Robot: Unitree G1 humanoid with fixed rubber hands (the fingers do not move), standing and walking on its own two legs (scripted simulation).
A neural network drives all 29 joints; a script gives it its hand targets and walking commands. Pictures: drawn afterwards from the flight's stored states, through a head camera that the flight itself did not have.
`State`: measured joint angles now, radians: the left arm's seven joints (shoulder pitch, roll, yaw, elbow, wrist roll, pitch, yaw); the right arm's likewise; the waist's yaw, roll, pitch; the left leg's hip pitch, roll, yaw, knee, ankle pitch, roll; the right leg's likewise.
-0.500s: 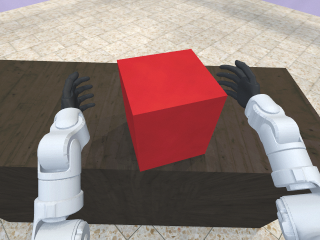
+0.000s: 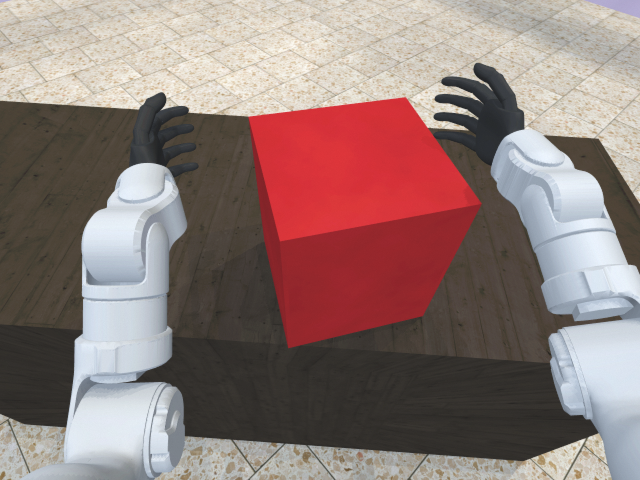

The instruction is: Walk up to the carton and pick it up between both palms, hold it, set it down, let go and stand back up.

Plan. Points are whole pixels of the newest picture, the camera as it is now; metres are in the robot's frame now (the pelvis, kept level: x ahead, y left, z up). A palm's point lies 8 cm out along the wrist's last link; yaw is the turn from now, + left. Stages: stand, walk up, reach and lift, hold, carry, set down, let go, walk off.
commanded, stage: reach and lift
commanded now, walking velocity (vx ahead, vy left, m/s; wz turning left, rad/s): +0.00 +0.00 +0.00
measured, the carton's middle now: (344, 227) +0.41 +0.01 +0.07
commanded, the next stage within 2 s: none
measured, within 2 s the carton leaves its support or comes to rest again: neither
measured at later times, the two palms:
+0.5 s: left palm (155, 154) +0.39 +0.23 +0.19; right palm (483, 124) +0.48 -0.15 +0.20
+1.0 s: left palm (183, 207) +0.39 +0.22 +0.10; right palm (461, 168) +0.48 -0.15 +0.13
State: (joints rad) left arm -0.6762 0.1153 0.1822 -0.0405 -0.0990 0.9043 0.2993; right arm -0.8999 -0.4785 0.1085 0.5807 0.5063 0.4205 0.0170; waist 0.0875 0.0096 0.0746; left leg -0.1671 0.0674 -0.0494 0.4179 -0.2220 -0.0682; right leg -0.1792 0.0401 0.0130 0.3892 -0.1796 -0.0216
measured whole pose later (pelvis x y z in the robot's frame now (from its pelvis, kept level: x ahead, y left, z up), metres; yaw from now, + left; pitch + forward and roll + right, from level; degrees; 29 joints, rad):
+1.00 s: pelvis +0.02 +0.00 +0.00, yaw +0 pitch +3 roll -1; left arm -0.60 0.06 0.19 0.33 0.00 0.39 0.21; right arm -0.93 -0.38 0.15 0.94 0.42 0.08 0.05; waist 0.10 0.02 0.08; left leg -0.25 0.08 -0.05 0.42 -0.23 -0.07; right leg -0.24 0.06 0.01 0.35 -0.17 -0.02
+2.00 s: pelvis +0.01 -0.01 +0.00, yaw -1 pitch +5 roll -1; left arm -0.60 -0.07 0.20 0.36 0.08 0.30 0.26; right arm -0.93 -0.25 0.11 0.93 0.37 0.05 -0.07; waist 0.10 0.02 0.04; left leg -0.28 0.09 -0.05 0.42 -0.22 -0.08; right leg -0.28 0.06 0.01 0.35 -0.16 -0.03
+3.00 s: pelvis +0.01 +0.00 +0.00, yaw -1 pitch +5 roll -1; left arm -0.59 -0.15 0.38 0.40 0.27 0.19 0.12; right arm -0.92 -0.11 -0.17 0.97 -0.05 -0.03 -0.01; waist 0.10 0.02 0.00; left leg -0.28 0.09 -0.05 0.42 -0.22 -0.08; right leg -0.28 0.06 0.01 0.35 -0.15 -0.02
